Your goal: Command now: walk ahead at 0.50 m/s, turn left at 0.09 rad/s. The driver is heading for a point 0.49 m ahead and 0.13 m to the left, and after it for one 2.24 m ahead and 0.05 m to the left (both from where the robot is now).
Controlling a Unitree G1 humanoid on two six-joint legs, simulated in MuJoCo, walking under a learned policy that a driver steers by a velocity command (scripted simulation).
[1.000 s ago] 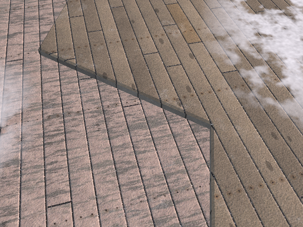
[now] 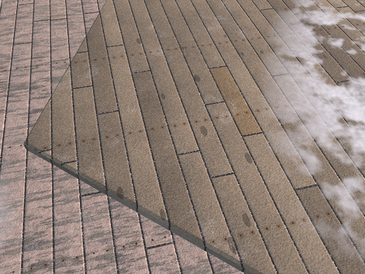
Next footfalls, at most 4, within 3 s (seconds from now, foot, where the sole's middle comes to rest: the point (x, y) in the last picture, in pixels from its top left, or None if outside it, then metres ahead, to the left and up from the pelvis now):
0.26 right None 0.32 -0.12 -0.78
0.80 left None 0.50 0.17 -0.78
1.36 right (177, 188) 0.83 0.03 -0.73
1.96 left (151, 125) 1.19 0.14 -0.73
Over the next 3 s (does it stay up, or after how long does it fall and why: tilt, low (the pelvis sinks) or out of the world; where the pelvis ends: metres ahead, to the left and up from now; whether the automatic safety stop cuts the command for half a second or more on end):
stays up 1.56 -0.02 0.03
